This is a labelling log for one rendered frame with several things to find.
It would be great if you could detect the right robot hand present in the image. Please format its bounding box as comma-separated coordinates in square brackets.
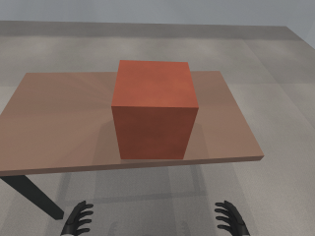
[215, 201, 250, 236]

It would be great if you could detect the table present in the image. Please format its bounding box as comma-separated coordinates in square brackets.
[0, 71, 265, 220]

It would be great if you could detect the left robot hand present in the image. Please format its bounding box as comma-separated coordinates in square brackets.
[60, 201, 94, 236]

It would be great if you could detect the carton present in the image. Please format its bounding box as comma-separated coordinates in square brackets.
[111, 60, 199, 159]

